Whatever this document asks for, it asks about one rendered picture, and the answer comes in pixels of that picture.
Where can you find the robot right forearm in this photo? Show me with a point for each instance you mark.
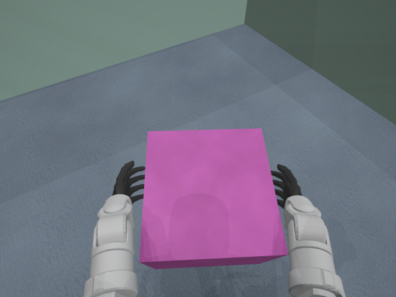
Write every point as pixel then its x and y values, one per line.
pixel 311 259

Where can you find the right robot hand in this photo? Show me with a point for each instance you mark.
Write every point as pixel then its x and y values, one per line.
pixel 289 185

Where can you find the left robot hand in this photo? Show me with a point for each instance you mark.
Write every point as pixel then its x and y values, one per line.
pixel 123 181

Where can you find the carton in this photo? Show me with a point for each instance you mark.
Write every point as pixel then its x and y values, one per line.
pixel 209 200

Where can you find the robot left forearm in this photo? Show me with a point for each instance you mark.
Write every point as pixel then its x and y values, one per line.
pixel 112 258

